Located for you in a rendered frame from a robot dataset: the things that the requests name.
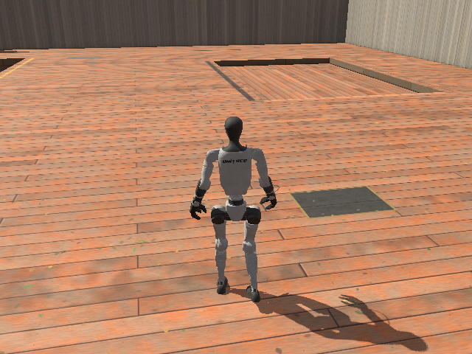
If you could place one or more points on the left robot forearm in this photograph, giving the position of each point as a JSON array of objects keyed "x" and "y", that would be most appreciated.
[{"x": 198, "y": 196}]

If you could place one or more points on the right robot shin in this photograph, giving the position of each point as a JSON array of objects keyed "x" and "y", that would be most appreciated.
[{"x": 251, "y": 265}]

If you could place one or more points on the robot right upper arm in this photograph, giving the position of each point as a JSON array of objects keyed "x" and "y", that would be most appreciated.
[{"x": 262, "y": 169}]

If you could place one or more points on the left robot shin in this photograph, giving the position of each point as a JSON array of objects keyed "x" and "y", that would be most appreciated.
[{"x": 220, "y": 259}]

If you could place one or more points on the robot shin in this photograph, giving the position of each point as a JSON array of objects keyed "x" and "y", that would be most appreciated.
[
  {"x": 251, "y": 265},
  {"x": 220, "y": 259}
]

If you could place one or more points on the robot right hand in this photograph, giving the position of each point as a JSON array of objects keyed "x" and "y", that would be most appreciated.
[{"x": 273, "y": 202}]

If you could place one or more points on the robot left upper arm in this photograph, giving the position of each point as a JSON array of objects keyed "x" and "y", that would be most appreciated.
[{"x": 206, "y": 172}]

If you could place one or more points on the right robot forearm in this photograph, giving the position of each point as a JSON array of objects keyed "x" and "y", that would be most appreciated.
[{"x": 270, "y": 191}]

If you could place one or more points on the robot left hand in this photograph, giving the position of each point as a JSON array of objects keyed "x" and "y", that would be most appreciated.
[{"x": 194, "y": 209}]

